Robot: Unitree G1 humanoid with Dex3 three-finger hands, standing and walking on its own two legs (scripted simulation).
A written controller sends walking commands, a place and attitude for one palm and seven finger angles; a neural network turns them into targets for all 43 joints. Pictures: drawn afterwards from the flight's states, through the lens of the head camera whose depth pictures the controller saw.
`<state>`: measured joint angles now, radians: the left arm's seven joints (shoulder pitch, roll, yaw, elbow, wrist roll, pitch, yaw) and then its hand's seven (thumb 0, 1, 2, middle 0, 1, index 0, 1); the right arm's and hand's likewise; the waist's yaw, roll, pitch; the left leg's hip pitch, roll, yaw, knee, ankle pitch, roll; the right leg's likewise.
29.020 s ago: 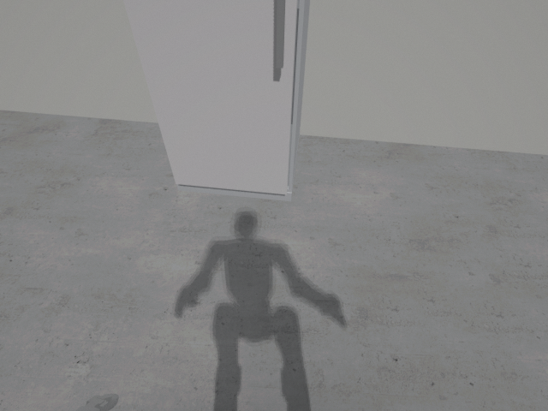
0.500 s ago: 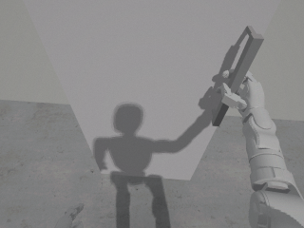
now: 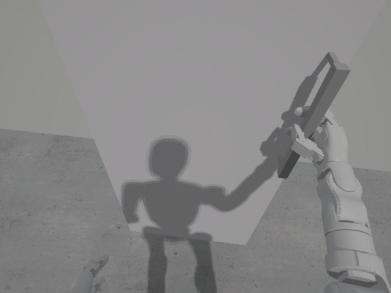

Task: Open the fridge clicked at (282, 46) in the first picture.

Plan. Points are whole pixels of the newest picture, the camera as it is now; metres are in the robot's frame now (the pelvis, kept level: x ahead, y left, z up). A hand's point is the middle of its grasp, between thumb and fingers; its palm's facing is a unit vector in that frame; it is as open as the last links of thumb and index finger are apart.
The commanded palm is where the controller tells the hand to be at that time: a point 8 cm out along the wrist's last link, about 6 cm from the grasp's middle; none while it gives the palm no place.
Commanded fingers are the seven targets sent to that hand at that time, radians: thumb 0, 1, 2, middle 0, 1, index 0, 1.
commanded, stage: pull the door a little, standing still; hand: right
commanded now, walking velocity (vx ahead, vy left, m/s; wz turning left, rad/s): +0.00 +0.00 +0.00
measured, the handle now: (302, 125) +0.45 -0.19 +0.14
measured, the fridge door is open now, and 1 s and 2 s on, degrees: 0 16 47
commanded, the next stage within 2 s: walk backward, drawing the door open in 0.54 s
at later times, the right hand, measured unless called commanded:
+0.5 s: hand (298, 148) +0.37 -0.16 +0.14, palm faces +0.03 +1.00 -0.01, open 6.1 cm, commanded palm +0.30 -0.21 +0.14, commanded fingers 0.00 -0.90 -0.90 0.45 1.40 0.45 1.40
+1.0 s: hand (294, 200) +0.26 -0.13 +0.14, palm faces +0.13 +0.96 -0.24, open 6.6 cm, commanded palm +0.22 -0.18 +0.14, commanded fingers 0.00 -0.90 -0.90 0.45 1.40 0.45 1.40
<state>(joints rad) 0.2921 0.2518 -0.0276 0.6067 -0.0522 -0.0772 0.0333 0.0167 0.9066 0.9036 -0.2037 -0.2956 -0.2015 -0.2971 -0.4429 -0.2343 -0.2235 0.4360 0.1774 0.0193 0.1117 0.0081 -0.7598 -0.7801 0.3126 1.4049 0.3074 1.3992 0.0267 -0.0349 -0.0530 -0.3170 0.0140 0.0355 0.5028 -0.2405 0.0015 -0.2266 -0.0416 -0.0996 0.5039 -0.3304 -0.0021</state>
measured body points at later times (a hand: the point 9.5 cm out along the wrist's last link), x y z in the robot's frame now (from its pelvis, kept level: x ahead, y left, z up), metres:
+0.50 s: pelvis +0.03 -0.01 +0.00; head +0.03 +0.01 +0.45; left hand +0.19 +0.22 -0.08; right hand +0.36 -0.21 +0.15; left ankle +0.01 +0.12 -0.73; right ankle -0.04 -0.11 -0.73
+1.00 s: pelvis +0.03 +0.01 +0.00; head +0.03 +0.05 +0.45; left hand +0.23 +0.21 -0.09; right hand +0.25 -0.18 +0.15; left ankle +0.01 +0.12 -0.74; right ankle -0.05 -0.12 -0.73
